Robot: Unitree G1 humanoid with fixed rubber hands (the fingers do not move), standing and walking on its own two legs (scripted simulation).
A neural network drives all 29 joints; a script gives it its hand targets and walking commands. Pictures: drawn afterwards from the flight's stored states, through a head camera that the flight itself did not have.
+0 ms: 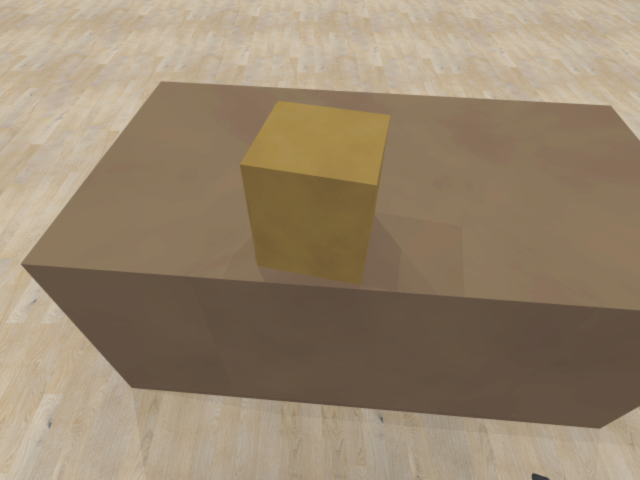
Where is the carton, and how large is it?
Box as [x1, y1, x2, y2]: [240, 101, 389, 284]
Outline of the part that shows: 277,101 240,163 257,265 360,284 374,213 389,115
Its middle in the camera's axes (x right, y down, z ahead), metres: +0.00 -0.08 +0.74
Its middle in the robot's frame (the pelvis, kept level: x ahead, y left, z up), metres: +0.62 +0.03 -0.02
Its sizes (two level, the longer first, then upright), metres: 0.210 0.200 0.250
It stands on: a pedestal, 0.64 m high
